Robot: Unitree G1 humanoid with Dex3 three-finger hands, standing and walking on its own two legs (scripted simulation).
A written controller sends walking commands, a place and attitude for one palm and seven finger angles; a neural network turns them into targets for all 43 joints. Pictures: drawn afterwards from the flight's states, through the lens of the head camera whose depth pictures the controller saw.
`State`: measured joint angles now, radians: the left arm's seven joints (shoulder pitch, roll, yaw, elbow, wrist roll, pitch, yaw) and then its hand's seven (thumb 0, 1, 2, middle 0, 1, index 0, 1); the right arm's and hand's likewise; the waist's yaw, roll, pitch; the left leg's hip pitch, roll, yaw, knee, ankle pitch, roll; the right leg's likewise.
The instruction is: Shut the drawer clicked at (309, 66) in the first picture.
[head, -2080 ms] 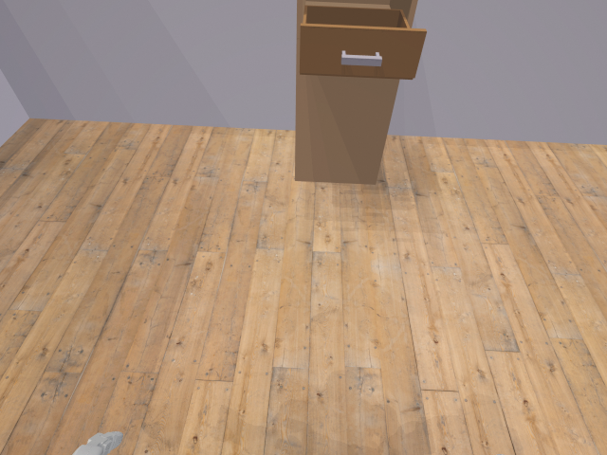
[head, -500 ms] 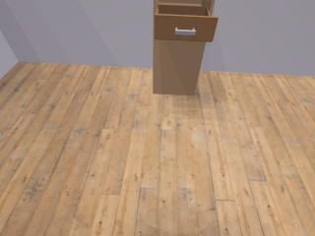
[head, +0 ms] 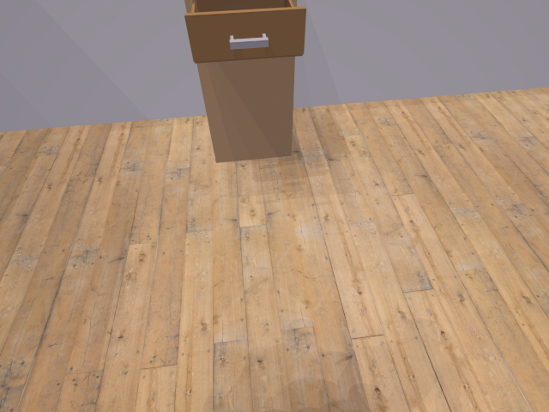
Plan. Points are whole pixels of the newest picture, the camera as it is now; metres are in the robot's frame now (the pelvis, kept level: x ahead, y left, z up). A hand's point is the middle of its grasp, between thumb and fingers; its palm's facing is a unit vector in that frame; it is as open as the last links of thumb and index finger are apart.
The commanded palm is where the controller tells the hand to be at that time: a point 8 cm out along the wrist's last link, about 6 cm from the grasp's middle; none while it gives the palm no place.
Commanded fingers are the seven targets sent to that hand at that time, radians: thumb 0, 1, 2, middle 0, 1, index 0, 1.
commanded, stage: walk to a spot facing it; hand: left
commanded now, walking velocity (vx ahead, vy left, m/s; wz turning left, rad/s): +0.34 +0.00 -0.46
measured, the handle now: (248, 40) +1.11 +0.17 +0.03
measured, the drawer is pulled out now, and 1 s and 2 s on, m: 0.29 0.29 0.29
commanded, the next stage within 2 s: turn to face it in 1.40 s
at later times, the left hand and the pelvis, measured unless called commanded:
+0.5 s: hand (147, 374) +0.20 +0.26 -0.18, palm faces -0.14 -0.98 -0.17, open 7.4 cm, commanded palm none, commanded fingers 0.00 0.90 0.90 -0.20 -0.30 -0.20 -0.30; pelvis +0.20 +0.06 +0.01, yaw -14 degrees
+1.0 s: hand (260, 210) +0.58 +0.09 -0.16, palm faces -0.56 -0.82 -0.13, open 7.4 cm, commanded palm none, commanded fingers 0.00 0.90 0.90 -0.20 -0.30 -0.20 -0.30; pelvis +0.39 +0.01 +0.00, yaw -30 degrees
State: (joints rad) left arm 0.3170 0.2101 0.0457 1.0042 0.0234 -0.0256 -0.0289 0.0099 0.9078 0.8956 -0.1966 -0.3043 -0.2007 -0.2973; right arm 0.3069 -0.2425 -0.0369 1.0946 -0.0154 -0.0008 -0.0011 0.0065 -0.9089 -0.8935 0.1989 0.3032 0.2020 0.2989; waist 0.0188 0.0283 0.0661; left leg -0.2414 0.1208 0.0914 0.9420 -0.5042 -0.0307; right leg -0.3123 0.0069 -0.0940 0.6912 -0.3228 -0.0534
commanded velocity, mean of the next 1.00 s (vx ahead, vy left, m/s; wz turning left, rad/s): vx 0.34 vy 0.00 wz -0.50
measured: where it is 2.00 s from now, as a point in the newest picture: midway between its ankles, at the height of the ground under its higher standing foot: (320, 302)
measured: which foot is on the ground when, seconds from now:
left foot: up 0.00-0.40, down 0.42-1.00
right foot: down 0.00-0.42, up 0.44-1.00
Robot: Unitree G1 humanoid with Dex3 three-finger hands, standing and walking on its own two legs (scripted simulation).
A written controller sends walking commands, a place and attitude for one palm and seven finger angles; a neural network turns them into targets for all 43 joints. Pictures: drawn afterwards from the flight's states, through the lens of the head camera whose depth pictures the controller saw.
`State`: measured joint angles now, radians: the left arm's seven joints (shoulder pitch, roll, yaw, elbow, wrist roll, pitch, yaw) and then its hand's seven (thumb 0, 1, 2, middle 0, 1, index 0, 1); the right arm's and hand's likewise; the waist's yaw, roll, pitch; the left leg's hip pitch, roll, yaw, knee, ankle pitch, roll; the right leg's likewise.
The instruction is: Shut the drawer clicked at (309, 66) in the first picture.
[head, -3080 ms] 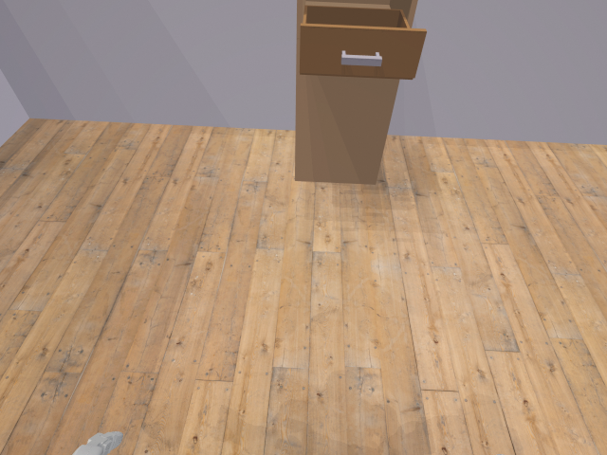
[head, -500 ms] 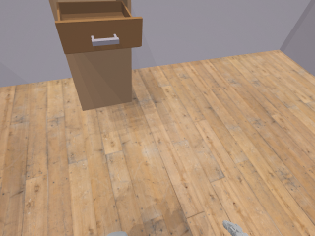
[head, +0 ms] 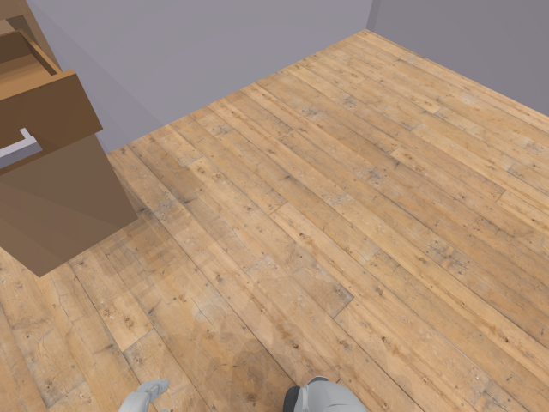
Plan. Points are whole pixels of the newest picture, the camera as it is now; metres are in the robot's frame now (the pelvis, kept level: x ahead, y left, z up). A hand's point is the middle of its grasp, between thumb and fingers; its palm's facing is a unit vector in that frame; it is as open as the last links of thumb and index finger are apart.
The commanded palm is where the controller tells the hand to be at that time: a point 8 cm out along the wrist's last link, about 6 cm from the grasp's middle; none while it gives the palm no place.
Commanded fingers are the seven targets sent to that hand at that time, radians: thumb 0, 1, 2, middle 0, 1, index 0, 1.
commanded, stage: walk to a spot facing it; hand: left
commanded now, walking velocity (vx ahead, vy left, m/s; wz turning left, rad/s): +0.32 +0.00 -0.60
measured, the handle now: (0, 151) +0.54 +0.50 +0.02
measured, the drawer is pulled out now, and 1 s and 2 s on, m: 0.29 0.29 0.29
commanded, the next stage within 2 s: turn to face it in 0.40 s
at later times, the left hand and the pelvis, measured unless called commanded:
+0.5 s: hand (148, 356) +0.23 +0.21 -0.16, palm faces -0.10 -0.97 -0.23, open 7.4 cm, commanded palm none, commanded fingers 0.00 0.90 0.90 -0.20 -0.30 -0.20 -0.30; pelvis +0.20 +0.01 +0.01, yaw -14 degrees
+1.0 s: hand (197, 250) +0.42 +0.15 -0.13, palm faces -0.14 -0.96 -0.24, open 7.4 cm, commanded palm none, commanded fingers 0.00 0.90 0.90 -0.20 -0.30 -0.20 -0.30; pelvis +0.28 -0.01 +0.01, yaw -7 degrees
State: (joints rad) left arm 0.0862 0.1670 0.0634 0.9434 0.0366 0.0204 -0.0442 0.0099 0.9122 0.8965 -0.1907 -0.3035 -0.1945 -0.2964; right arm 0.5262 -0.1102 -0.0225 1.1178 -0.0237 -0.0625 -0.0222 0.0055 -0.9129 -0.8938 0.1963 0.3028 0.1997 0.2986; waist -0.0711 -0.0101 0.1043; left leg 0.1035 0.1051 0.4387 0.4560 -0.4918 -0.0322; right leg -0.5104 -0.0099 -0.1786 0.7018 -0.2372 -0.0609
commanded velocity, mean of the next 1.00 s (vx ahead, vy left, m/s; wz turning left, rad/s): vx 0.11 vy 0.00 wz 0.08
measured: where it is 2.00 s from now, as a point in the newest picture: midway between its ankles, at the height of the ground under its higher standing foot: (267, 383)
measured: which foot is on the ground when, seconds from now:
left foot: down 0.00-0.04, up 0.06-0.50, down 0.52-0.90, up 0.92-1.00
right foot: up 0.00-0.02, down 0.04-0.52, up 0.54-0.86, down 0.88-1.00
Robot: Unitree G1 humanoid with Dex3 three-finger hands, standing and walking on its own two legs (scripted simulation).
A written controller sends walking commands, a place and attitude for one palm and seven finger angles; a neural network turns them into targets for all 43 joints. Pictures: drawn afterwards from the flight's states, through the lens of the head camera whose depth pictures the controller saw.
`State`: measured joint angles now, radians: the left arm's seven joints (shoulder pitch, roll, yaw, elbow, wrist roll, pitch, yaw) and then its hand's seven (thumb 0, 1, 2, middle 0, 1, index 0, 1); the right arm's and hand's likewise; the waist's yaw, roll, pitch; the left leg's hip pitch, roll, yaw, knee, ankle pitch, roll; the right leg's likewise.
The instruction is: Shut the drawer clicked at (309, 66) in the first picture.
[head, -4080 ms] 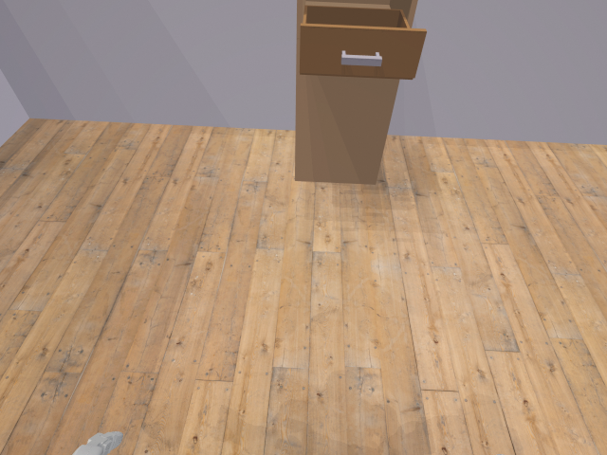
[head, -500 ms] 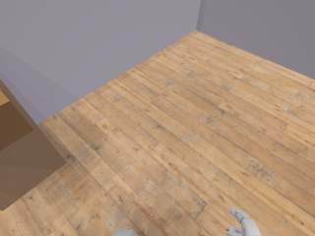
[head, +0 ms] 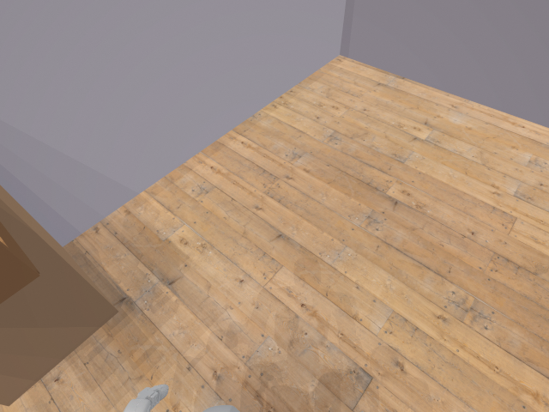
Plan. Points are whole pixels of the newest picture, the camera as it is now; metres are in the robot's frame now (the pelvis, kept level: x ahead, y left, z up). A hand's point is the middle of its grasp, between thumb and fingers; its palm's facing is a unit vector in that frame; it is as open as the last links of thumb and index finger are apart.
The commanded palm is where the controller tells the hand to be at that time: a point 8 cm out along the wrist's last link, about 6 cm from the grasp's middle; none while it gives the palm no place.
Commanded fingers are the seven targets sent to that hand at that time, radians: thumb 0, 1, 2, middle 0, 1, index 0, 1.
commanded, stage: turn to face it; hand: left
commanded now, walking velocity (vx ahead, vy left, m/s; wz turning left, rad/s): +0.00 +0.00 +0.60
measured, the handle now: out of the picture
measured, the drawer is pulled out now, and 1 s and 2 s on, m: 0.29 0.29 0.29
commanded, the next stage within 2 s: take the last steps up to it in 1.26 s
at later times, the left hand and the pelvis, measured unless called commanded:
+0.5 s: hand out of the picture +0.01 +0.29 -0.17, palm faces +0.32 -0.92 -0.25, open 7.4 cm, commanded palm none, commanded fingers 0.00 0.90 0.90 -0.20 -0.30 -0.20 -0.30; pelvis +0.00 +0.05 +0.00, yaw +16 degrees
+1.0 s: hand out of the picture -0.01 +0.22 -0.14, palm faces +0.55 -0.79 -0.28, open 7.4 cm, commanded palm none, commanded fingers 0.00 0.90 0.90 -0.20 -0.30 -0.20 -0.30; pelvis +0.01 +0.00 +0.00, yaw +35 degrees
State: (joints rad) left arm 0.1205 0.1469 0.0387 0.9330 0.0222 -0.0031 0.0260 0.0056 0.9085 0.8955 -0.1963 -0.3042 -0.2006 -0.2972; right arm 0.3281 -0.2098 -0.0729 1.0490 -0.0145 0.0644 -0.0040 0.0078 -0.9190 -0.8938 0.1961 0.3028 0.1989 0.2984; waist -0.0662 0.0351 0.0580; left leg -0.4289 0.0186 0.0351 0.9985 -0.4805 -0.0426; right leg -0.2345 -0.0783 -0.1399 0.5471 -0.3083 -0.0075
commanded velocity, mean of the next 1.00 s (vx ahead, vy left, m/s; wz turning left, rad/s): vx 0.00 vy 0.00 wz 0.57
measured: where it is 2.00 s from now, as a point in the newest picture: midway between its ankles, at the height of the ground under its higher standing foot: outside the picture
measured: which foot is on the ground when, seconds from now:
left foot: up 0.00-0.26, down 0.28-0.80, up 0.82-1.00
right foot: down 0.00-0.28, up 0.30-0.78, down 0.80-1.00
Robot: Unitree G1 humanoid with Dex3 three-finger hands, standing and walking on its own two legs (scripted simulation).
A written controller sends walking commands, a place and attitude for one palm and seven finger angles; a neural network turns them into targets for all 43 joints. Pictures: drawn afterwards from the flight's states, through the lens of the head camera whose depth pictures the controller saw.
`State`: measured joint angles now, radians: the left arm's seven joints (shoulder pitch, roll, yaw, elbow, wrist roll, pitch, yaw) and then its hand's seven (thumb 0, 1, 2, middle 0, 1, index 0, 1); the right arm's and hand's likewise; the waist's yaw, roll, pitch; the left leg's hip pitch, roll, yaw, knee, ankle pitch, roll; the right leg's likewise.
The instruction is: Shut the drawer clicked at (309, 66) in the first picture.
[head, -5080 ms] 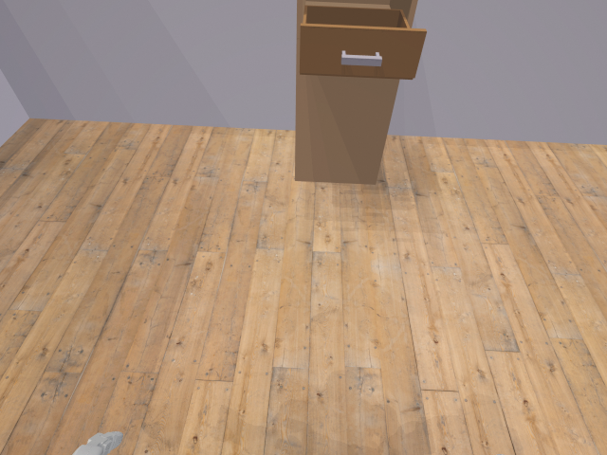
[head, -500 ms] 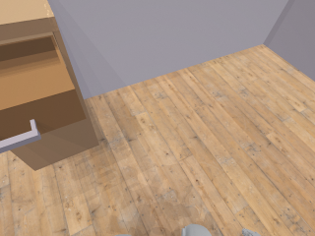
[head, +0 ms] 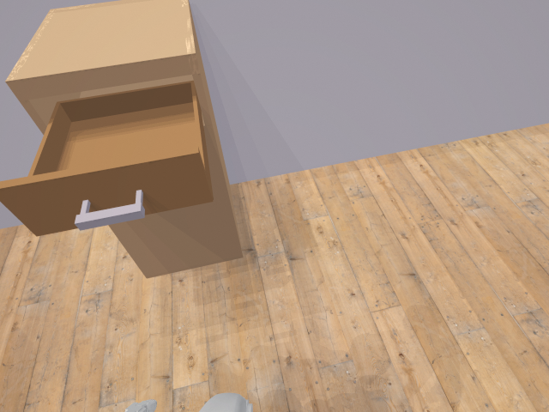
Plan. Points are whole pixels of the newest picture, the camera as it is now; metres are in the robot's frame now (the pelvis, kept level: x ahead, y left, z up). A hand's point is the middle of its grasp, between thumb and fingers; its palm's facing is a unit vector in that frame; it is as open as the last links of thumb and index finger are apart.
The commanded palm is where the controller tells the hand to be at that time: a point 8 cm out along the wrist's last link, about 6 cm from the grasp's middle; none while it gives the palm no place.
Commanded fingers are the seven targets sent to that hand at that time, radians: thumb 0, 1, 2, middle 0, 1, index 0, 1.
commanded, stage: turn to face it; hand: left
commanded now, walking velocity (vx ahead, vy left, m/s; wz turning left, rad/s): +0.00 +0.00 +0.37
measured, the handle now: (111, 208) +0.47 +0.33 +0.00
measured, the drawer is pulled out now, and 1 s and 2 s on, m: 0.29 0.29 0.29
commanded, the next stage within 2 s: take the last steps up to it in 0.26 s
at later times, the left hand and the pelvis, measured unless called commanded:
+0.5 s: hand out of the picture -0.02 +0.29 -0.18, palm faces +0.20 -0.95 -0.22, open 7.4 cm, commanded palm none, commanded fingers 0.00 0.90 0.90 -0.20 -0.30 -0.20 -0.30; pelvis -0.02 +0.07 +0.01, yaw +9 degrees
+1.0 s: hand out of the picture +0.07 +0.21 -0.16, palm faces +0.24 -0.94 -0.23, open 7.2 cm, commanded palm none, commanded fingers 0.00 0.90 0.90 -0.20 -0.30 -0.20 -0.30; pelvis +0.07 +0.02 +0.00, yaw +11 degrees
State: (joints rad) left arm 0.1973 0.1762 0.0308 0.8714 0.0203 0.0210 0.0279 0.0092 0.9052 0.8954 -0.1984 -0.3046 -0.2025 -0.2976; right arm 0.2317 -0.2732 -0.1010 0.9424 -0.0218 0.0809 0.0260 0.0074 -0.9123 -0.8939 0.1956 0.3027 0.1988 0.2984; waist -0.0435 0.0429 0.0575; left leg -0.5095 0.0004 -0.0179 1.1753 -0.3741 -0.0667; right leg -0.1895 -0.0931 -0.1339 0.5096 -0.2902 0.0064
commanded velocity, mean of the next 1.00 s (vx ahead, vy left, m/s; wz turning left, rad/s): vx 0.19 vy -0.03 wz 0.12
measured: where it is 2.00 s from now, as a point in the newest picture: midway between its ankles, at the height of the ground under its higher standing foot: outside the picture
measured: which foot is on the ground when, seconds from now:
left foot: up 0.00-0.20, down 0.22-0.86, up 0.88-1.00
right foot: down 0.00-0.22, up 0.24-0.84, down 0.86-1.00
